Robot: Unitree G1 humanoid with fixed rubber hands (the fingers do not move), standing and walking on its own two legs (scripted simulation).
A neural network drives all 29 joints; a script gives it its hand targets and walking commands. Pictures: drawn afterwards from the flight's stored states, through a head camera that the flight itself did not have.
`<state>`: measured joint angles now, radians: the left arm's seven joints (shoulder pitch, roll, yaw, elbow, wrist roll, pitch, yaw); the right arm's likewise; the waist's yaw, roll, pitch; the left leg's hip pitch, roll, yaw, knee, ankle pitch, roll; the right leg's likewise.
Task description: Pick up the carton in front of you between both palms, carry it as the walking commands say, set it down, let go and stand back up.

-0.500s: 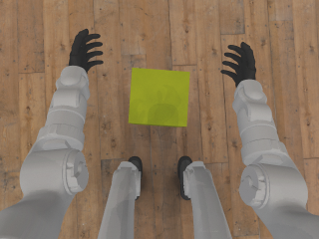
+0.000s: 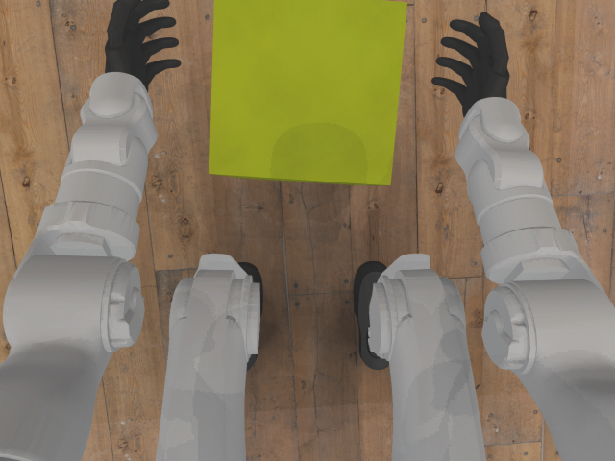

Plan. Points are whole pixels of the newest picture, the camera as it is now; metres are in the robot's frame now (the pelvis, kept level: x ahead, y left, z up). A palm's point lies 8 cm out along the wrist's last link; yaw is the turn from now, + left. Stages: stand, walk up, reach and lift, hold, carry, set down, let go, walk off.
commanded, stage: reach and lift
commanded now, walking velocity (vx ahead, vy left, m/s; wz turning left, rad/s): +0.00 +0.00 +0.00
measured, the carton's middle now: (303, 111) +0.50 +0.02 -0.29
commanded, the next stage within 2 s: none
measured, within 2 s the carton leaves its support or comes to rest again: leaves its support in 1.04 s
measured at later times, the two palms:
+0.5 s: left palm (165, 94) +0.51 +0.20 -0.23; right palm (450, 102) +0.51 -0.17 -0.22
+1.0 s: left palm (187, 87) +0.52 +0.17 -0.22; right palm (427, 93) +0.52 -0.13 -0.22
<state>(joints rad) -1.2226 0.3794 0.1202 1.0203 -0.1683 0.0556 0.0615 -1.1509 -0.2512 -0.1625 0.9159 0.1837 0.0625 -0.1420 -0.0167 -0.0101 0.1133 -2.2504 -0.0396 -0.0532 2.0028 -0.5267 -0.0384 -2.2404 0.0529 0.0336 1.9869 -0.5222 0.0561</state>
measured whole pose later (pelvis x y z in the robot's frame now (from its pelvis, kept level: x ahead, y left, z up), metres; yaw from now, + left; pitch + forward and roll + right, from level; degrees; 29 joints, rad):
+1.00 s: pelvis -0.01 +0.00 -0.05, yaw +0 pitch +38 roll -1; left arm -1.42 0.30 0.01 1.22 -0.21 0.02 0.13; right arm -1.38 -0.22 -0.14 1.17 0.20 0.01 -0.21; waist 0.00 -0.03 0.28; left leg -2.29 -0.04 -0.04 2.17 -0.54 -0.04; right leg -2.29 0.07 0.05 2.16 -0.53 0.07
